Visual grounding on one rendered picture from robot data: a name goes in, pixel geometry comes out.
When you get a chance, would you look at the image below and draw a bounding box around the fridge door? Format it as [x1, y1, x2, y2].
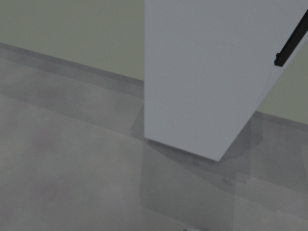
[144, 0, 308, 161]

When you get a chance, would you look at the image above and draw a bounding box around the handle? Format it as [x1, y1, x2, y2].
[274, 10, 308, 67]

